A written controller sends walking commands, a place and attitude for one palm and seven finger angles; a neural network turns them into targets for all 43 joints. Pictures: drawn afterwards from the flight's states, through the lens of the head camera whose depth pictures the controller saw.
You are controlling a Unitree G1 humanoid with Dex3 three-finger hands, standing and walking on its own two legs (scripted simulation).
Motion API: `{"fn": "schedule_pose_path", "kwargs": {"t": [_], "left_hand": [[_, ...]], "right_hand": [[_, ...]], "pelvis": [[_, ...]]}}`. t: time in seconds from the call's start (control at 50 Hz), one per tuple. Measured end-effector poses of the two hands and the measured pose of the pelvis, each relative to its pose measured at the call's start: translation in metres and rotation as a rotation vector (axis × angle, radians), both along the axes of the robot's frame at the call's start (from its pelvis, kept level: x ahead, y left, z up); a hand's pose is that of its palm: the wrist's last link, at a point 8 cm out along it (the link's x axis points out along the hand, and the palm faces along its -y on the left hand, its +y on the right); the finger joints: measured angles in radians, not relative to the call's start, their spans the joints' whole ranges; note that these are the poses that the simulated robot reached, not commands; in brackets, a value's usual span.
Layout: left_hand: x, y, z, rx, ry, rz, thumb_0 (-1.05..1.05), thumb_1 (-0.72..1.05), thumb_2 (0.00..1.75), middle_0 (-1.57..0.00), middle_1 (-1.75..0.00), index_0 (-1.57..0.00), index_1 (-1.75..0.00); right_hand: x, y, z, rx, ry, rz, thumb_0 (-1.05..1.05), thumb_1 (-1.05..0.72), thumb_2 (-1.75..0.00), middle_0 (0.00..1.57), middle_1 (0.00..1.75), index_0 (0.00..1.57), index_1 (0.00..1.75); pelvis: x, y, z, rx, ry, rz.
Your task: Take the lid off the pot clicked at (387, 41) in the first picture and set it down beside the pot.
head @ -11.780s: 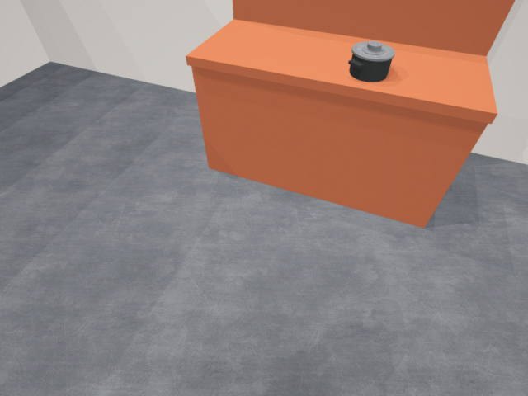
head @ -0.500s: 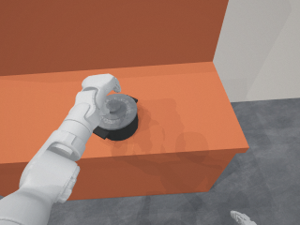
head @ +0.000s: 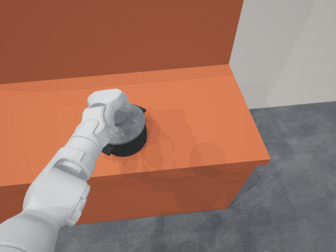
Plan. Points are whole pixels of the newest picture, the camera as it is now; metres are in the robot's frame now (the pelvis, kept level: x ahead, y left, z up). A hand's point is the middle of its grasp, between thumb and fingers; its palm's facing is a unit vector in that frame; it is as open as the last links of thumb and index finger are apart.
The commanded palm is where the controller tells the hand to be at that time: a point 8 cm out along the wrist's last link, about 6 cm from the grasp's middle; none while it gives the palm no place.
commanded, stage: lower the open fingers around the knob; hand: left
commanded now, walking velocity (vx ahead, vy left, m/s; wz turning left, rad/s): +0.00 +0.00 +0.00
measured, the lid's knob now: (118, 118) +0.49 +0.14 +0.01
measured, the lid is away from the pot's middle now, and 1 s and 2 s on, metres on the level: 0.00 0.00 0.00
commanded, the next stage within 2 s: close the fingers and squeeze the knob in 1.46 s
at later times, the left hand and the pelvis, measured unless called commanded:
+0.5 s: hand (112, 119) +0.46 +0.14 +0.03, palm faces -0.38 -0.07 -0.92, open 10.3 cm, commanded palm +0.46 +0.15 +0.09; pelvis +0.00 +0.00 +0.00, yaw -1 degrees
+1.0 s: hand (113, 119) +0.46 +0.14 +0.03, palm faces -0.39 -0.04 -0.92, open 10.3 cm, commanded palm +0.47 +0.14 +0.08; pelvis +0.00 +0.00 -0.01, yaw +0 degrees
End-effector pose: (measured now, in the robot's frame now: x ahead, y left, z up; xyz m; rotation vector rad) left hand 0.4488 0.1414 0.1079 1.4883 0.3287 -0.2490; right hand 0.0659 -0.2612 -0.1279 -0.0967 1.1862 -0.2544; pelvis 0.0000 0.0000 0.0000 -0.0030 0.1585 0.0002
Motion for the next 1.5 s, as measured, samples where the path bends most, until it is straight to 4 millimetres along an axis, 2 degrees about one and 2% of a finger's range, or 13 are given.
{"fn": "schedule_pose_path", "kwargs": {"t": [0.16, 0.34, 0.68, 1.24, 1.5], "left_hand": [[0.003, 0.002, -0.01, -0.01, 0.013, -0.006, 0.0, -0.26, 1.33, -0.82, -0.08, -0.81, -0.08], [0.007, 0.005, -0.016, 0.005, 0.012, 0.001, 0.0, -0.26, 1.33, -0.82, -0.09, -0.81, -0.08], [0.011, 0.005, -0.015, 0.007, 0.017, -0.002, 0.0, -0.26, 1.33, -0.84, -0.1, -0.81, -0.08], [0.016, 0.002, -0.015, 0.031, 0.031, 0.008, 0.0, -0.26, 1.33, -0.87, -0.12, -0.81, -0.08], [0.011, 0.002, -0.016, 0.028, 0.019, -0.002, 0.0, -0.26, 1.33, -0.84, -0.1, -0.81, -0.08]], "right_hand": [[-0.012, -0.005, 0.0, -0.015, 0.027, -0.028, 0.01, -0.9, -0.9, 0.2, 0.3, 0.2, 0.3], [-0.013, -0.006, 0.0, -0.021, 0.04, -0.034, 0.01, -0.9, -0.9, 0.2, 0.3, 0.2, 0.3], [-0.016, -0.001, -0.002, -0.014, 0.045, -0.037, 0.0, -0.9, -0.9, 0.21, 0.3, 0.2, 0.3], [-0.041, -0.007, -0.004, -0.032, 0.092, -0.054, 0.0, -0.9, -0.9, 0.21, 0.3, 0.2, 0.3], [-0.037, -0.004, -0.005, -0.023, 0.078, -0.053, 0.0, -0.9, -0.9, 0.2, 0.3, 0.2, 0.3]], "pelvis": [[0.003, -0.001, 0.0, -0.001, 0.013, -0.007], [0.003, 0.0, -0.002, -0.003, 0.03, -0.007], [0.002, 0.003, -0.004, -0.005, 0.042, -0.008], [-0.003, 0.001, -0.006, -0.007, 0.057, -0.004], [-0.003, 0.002, -0.006, -0.008, 0.053, -0.005]]}}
